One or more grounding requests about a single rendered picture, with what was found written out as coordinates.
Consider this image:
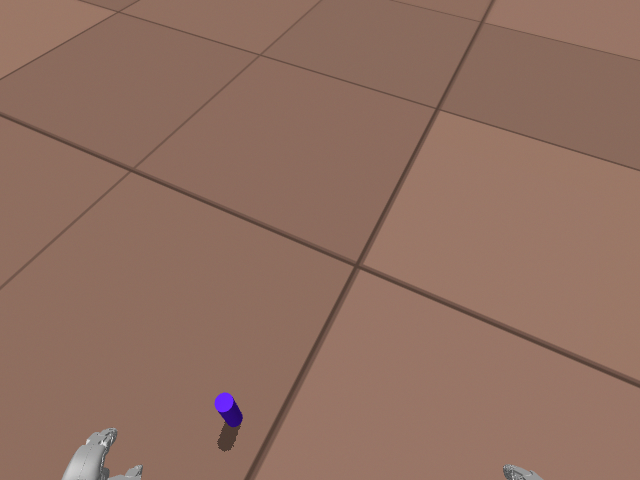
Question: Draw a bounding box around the can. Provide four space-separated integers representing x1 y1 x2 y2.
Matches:
214 393 243 427

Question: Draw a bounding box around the right robot hand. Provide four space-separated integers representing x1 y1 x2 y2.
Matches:
503 464 543 480

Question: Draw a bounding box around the left robot hand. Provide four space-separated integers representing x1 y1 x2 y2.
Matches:
61 428 143 480

